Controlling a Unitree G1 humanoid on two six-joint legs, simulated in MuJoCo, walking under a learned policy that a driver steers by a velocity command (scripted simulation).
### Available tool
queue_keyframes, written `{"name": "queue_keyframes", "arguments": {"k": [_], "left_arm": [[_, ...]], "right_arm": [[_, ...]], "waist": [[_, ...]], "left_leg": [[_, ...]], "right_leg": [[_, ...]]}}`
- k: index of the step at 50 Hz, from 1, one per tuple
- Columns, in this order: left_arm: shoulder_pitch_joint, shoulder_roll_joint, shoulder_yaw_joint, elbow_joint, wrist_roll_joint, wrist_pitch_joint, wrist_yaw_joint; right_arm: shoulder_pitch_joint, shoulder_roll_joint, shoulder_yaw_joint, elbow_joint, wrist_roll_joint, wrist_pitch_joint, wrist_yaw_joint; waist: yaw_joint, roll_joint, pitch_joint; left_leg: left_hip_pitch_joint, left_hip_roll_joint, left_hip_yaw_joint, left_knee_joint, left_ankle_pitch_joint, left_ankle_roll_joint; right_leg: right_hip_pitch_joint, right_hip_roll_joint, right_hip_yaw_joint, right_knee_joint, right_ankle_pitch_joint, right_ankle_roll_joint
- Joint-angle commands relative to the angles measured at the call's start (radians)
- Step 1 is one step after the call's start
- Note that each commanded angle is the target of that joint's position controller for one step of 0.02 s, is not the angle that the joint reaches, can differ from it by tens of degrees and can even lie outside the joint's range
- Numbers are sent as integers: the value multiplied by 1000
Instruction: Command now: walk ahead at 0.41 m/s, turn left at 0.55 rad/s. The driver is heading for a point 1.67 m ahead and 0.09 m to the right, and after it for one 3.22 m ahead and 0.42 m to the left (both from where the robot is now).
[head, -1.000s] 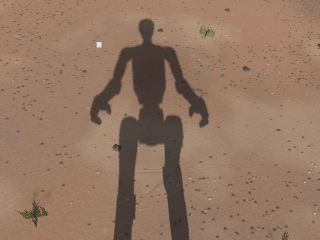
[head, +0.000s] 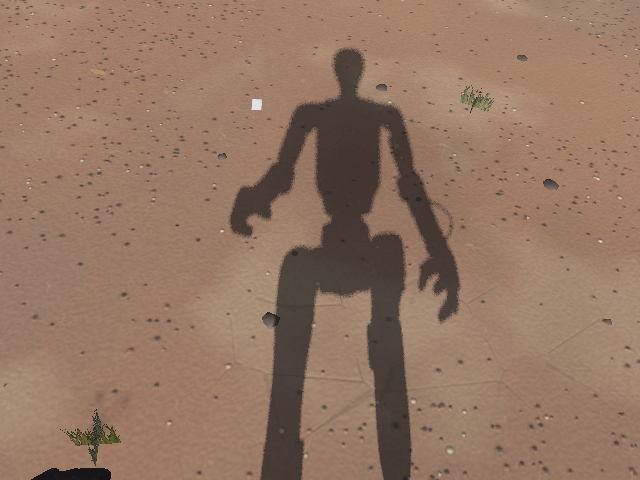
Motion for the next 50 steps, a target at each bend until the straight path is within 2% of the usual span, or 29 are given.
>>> {"name": "queue_keyframes", "arguments": {"k": [1, 5, 8, 9, 10, 11, 12, 13, 14, 15, 16, 17, 18, 20, 22, 24, 26, 29, 31, 32, 33, 34, 35, 36, 37, 38, 40, 44, 50], "left_arm": [[-211, 22, -8, -115, -7, -26, -10], [-285, 30, -12, -150, -14, -39, -27], [-226, 68, 1, -141, -17, -50, -28], [-165, 93, 13, -129, -17, -52, -22], [-42, 129, 32, -99, -17, -52, -11], [133, 165, 45, -73, -6, -50, -1], [290, 243, 61, -55, 17, -43, 10], [294, 193, 42, -35, 14, -44, -4], [230, 108, 21, -37, -1, -38, 0], [182, 74, 11, -31, -5, -27, 6], [146, 62, 5, -19, 4, -22, 6], [122, 45, -1, -12, 16, -25, 7], [105, 43, -3, -4, 21, -28, 8], [100, 49, -2, 17, 5, -40, 7], [107, 88, 7, 35, -5, -46, 8], [112, 108, 9, 39, -16, -39, 9], [139, 129, 12, 45, -26, -29, 9], [210, 165, 18, 65, -38, -14, 10], [228, 172, 18, 75, -35, 1, 12], [233, 163, 12, 79, -31, 7, 13], [245, 123, -3, 81, -21, 8, 13], [249, 41, -34, 50, 6, 5, 12], [357, -37, -56, 24, -20, -10, 15], [320, 75, -28, 42, -45, -11, 19], [250, 115, -14, 24, -53, -8, 19], [216, 104, -14, 20, -42, -2, 23], [210, 80, -8, 19, -30, 18, 20], [163, 23, -16, -8, -25, 51, 13], [-8, -6, -34, -69, -16, 47, -22]], "right_arm": [[13, -195, -53, -59, 2, -10, -17], [51, -205, -60, -43, 16, -1, -21], [19, -220, -70, -49, 18, 9, -27], [0, -224, -73, -58, 13, 13, -26], [-20, -211, -68, -69, 8, 16, -23], [-51, -184, -56, -95, -3, 16, -18], [43, -66, -24, -125, -15, 10, -13], [121, -72, -14, -124, 26, -2, -12], [41, -170, -40, -110, 46, -4, -9], [-55, -190, -41, -125, 38, -6, -6], [-118, -172, -38, -139, 18, -9, -4], [-138, -163, -42, -145, 8, -8, 0], [-121, -140, -38, -142, 15, -4, 6], [-122, -95, -24, -144, 15, 5, 10], [-181, -81, -12, -165, -2, 2, 13], [-245, -72, 0, -181, -14, -14, 23], [-318, -75, 5, -196, -9, -29, 34], [-388, -111, -6, -223, 3, -39, 45], [-365, -137, -20, -220, 4, -44, 46], [-307, -155, -34, -204, 3, -45, 42], [-186, -198, -58, -175, 0, -45, 33], [-21, -280, -81, -163, -22, -42, 19], [16, -351, -91, -156, -41, -32, 21], [-2, -254, -70, -155, -31, -36, 28], [-57, -201, -52, -155, -20, -40, 29], [-120, -166, -40, -155, -21, -44, 31], [-194, -122, -31, -146, -29, -54, 32], [-203, -137, -47, -112, -27, -76, 18], [-166, -191, -69, -70, -19, -59, -1]], "waist": [[-31, 152, 72], [-52, 162, 99], [-8, 195, 76], [26, 215, 38], [89, 215, -50], [177, 197, -198], [160, -49, -411], [120, -312, -506], [130, -197, -306], [130, -97, -172], [107, -26, -84], [78, -30, -50], [52, -51, -34], [32, -57, -5], [34, -38, 23], [47, -22, 31], [74, -19, 40], [92, -21, 37], [64, -28, 22], [27, -29, -7], [-33, -12, -77], [-99, 118, -232], [-42, 396, -351], [-65, 269, -286], [-56, 217, -174], [-27, 166, -121], [23, 179, -52], [46, 109, -5], [-3, 76, 57]], "left_leg": [[-31, 171, -155, -103, 254, 120], [-25, 201, -209, -63, 258, 119], [5, 230, -246, -2, 384, 94], [6, 221, -243, 63, 542, 81], [-15, 176, -211, 203, 698, 55], [-147, 121, -191, 432, 644, 20], [-472, -11, -131, 816, 160, -40], [-644, -59, -143, 1026, -294, -55], [-723, 14, -132, 1091, -227, -56], [-720, 57, -79, 1068, -147, -50], [-685, 88, -57, 1023, -101, -46], [-638, 115, -60, 975, -73, -39], [-594, 128, -60, 946, -65, -37], [-584, 140, -41, 856, -74, -42], [-609, 154, -18, 733, -5, -54], [-567, 154, 16, 583, 119, -60], [-503, 120, 46, 444, 207, -73], [-460, 91, 44, 323, 247, -76], [-379, 67, 58, 257, 228, -62], [-274, 50, 73, 232, 203, -48], [-99, 57, 68, 223, 185, -21], [148, 262, -135, 224, 154, 44], [343, 461, -576, 71, -76, 179], [281, 433, -624, 6, -203, 174], [194, 408, -462, 10, -168, 143], [94, 364, -343, -1, -55, 125], [-44, 305, -172, -58, 106, 105], [-79, 306, -8, -122, 306, 120], [-46, 289, 190, -150, 332, 95]], "right_leg": [[-66, 40, -32, -164, 123, 20], [-25, 51, -18, -274, 130, 6], [79, 54, -9, -313, 73, -23], [171, 72, -25, -316, 27, -42], [348, 85, -48, -342, 36, -73], [645, 1, 19, -304, 29, -127], [1057, -274, 400, -294, -149, -249], [1122, -400, 796, -479, -333, -326], [968, -351, 674, -526, -443, -285], [804, -310, 505, -531, -384, -257], [645, -269, 400, -555, -261, -250], [545, -235, 325, -579, -178, -247], [481, -217, 278, -607, -143, -251], [418, -218, 211, -657, -84, -275], [401, -224, 158, -692, -26, -291], [377, -183, 95, -694, 16, -279], [360, -153, 60, -680, 35, -255], [425, -187, 101, -633, -7, -226], [454, -200, 125, -567, -24, -196], [441, -180, 113, -492, 28, -172], [397, -123, 72, -320, 94, -139], [244, -44, 7, 13, -112, -85], [-47, 70, -5, 335, -494, -40], [-143, 30, 84, 472, -470, -40], [-191, -11, 78, 495, -382, -51], [-160, -49, 63, 469, -302, -49], [-77, -91, 71, 390, -208, -40], [-85, -92, 68, 294, -116, -22], [-58, -72, -10, -39, 108, -32]]}}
